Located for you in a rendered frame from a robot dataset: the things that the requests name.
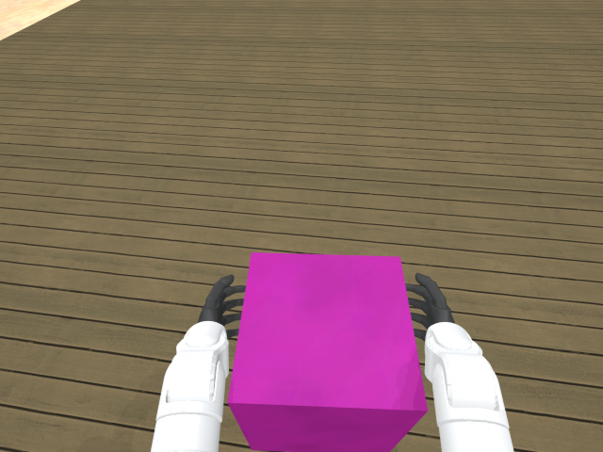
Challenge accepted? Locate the robot left hand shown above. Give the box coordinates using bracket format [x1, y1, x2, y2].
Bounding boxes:
[197, 274, 246, 339]

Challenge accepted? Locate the robot right hand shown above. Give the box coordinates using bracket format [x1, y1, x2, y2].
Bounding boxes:
[405, 273, 455, 342]

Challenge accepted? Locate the right robot forearm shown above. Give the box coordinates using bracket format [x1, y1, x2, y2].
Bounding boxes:
[425, 322, 514, 452]

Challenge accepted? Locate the carton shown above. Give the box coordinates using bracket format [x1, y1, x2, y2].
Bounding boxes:
[227, 252, 428, 452]

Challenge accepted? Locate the left robot forearm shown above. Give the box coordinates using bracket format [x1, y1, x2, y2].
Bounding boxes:
[151, 321, 229, 452]

